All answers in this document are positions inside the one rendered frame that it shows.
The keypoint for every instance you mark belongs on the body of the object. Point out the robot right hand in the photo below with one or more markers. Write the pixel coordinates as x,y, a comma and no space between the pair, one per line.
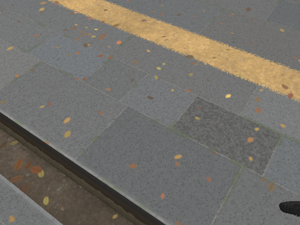
291,207

